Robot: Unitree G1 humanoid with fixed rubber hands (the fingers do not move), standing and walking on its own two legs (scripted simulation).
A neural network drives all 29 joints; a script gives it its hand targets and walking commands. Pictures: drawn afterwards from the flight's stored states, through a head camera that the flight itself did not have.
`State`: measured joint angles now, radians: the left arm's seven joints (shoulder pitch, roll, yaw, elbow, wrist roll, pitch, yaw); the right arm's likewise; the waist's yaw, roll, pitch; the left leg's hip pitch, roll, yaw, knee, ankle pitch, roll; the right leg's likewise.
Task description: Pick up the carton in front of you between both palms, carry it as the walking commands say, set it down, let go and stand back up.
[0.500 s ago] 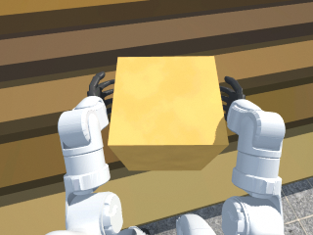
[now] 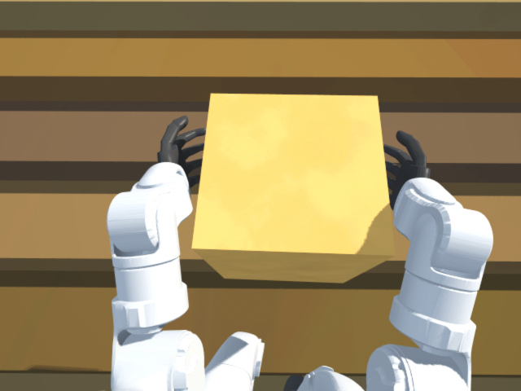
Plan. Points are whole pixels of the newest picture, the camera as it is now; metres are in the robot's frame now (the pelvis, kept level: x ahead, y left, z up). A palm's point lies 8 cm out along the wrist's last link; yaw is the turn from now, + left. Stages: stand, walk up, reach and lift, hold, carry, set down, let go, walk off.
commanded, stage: carry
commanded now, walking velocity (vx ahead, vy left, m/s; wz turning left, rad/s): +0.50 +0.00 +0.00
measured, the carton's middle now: (287, 203) +0.37 +0.04 +0.06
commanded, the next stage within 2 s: none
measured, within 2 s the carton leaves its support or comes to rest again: neither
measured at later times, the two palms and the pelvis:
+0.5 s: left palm out of the picture +0.70 +0.12 +0.26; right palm out of the picture +0.65 -0.17 +0.26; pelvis +0.32 +0.04 +0.12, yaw -2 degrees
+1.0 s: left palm out of the picture +0.98 +0.12 +0.38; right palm out of the picture +1.00 -0.18 +0.38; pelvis +0.63 -0.06 +0.24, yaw +0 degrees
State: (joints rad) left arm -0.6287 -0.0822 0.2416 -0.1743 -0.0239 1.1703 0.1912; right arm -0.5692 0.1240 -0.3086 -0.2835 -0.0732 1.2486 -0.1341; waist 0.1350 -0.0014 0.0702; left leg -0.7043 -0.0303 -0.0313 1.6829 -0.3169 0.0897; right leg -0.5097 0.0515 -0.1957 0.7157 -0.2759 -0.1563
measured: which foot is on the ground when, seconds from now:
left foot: up 0.00-0.26, down 0.28-0.78, up 0.80-1.00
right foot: down 0.00-0.34, up 0.36-0.76, down 0.78-1.00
